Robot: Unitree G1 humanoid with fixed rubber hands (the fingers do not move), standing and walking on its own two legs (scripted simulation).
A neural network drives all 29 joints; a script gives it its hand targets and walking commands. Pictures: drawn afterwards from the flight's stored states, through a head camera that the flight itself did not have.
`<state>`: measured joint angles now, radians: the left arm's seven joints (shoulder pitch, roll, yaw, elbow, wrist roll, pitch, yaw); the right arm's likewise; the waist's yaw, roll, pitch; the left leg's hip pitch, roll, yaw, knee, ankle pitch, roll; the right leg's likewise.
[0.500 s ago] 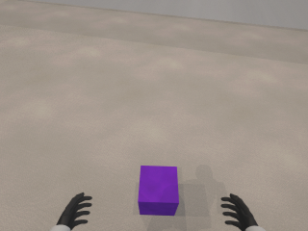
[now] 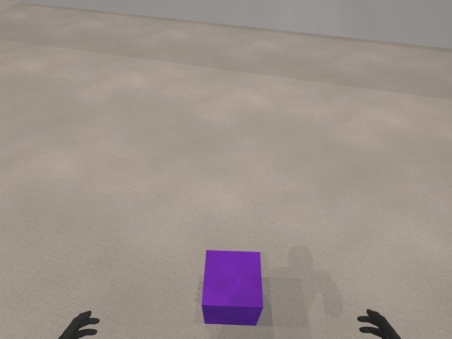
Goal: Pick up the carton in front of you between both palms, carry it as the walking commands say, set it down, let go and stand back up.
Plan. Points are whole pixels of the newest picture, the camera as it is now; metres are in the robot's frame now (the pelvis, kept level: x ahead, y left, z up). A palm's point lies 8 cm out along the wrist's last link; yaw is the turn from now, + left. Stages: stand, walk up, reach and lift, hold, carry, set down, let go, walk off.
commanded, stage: stand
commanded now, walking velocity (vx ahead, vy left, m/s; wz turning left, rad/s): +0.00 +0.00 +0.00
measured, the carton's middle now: (231, 288) +0.44 -0.02 -0.65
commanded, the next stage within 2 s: none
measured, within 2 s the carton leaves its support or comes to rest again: neither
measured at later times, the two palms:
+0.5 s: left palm out of the picture +0.10 +0.30 -0.09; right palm out of the picture +0.10 -0.30 -0.09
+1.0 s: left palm out of the picture +0.06 +0.31 -0.09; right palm out of the picture +0.07 -0.31 -0.09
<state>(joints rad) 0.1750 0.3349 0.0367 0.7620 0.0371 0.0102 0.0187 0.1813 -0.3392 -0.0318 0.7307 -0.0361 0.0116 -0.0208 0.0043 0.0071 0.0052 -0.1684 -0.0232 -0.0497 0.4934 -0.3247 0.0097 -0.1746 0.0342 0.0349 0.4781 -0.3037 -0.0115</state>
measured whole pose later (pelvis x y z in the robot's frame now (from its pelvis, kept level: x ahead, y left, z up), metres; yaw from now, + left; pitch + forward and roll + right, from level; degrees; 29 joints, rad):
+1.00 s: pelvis -0.03 +0.00 +0.01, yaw +0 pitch -2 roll +0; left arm 0.14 0.38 0.00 1.00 0.02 -0.01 0.01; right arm 0.14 -0.38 0.00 0.98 -0.02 -0.01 -0.02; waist 0.01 0.00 0.03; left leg -0.10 -0.02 -0.05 0.36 -0.22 0.01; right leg -0.11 0.02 0.03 0.36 -0.20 -0.01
